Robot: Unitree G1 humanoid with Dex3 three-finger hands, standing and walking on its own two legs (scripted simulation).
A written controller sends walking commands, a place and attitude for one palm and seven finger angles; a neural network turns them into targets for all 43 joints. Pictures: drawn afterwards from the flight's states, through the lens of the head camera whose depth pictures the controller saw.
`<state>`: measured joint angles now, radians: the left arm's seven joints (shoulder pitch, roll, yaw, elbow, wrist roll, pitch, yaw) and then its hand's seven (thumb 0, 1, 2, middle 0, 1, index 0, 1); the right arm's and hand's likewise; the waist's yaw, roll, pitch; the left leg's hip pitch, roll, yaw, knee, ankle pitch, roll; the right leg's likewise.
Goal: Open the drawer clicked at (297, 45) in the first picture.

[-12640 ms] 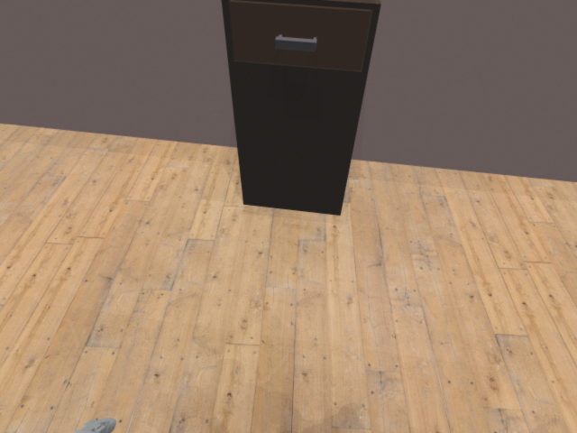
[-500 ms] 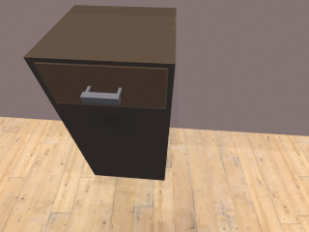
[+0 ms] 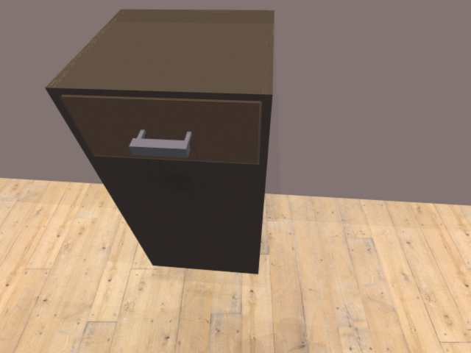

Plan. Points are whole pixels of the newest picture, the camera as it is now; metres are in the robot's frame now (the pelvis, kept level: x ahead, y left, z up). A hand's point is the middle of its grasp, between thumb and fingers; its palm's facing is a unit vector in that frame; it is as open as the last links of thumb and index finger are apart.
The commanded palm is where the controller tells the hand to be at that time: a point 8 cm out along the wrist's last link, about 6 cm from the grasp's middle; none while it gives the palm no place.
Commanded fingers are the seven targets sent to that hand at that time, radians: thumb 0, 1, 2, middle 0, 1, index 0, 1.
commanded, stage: raise the hand with hooked fingers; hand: left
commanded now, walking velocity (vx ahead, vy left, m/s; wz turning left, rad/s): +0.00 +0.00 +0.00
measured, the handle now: (162, 141) +0.53 +0.22 +0.04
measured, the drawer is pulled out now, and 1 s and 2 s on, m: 0.00 0.00 0.00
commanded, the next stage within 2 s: move the hooked fingers above the handle in 1.80 s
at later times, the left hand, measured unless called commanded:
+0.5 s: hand (106, 331) +0.15 +0.23 -0.02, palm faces +0.05 -0.10 -0.99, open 9.6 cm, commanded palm +0.15 +0.22 +0.05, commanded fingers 0.00 0.18 0.59 -0.25 -0.76 -0.25 -0.76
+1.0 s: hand (87, 254) +0.23 +0.25 +0.08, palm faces +0.13 -0.09 -0.99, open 12.5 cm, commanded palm +0.20 +0.25 +0.14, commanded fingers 0.00 -0.41 0.34 -0.29 -1.14 -0.29 -1.14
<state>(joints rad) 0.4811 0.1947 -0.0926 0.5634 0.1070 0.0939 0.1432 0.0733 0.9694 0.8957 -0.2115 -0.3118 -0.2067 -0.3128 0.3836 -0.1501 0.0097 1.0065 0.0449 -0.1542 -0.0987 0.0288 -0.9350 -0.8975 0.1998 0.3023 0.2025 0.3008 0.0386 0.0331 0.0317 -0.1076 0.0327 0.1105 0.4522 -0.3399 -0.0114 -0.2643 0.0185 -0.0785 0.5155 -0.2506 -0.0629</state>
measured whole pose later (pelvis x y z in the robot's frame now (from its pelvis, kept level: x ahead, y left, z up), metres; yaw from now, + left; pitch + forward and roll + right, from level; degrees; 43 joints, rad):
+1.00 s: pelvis -0.04 +0.02 +0.00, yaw +1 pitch +0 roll +1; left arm 0.09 0.41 -0.09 -0.08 0.98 0.04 0.20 0.00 -0.18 0.44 -0.30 -1.00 -0.30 -1.00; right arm 0.13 -0.28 -0.03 0.65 -0.01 0.11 -0.01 0.01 -0.91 -0.90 0.20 0.30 0.20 0.30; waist 0.09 0.07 0.02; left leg -0.17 -0.01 0.11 0.47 -0.30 0.03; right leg -0.31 -0.03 -0.07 0.51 -0.19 -0.03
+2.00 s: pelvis -0.04 +0.02 +0.01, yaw +3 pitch -1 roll +1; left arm -0.21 0.55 -0.04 0.00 0.85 -0.01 -0.08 0.00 -0.49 0.30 -0.32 -1.20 -0.32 -1.21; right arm 0.10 -0.27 0.02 0.64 0.03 0.14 0.00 0.01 -0.91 -0.90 0.20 0.30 0.20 0.30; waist 0.10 0.09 0.03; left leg -0.13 -0.02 0.07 0.37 -0.23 0.03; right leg -0.24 -0.03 -0.10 0.39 -0.13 -0.03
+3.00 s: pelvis -0.01 +0.02 +0.00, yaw +2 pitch +7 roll +1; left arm -0.73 0.45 -0.16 0.67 0.97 -0.04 0.04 0.00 -0.49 0.30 -0.32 -1.20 -0.32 -1.20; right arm 0.20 -0.25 0.00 0.65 0.04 0.16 -0.04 0.01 -0.91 -0.90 0.20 0.30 0.20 0.30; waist 0.01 0.06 -0.04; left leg -0.28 -0.01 0.09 0.44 -0.29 0.03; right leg -0.41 -0.02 -0.09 0.48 -0.20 -0.03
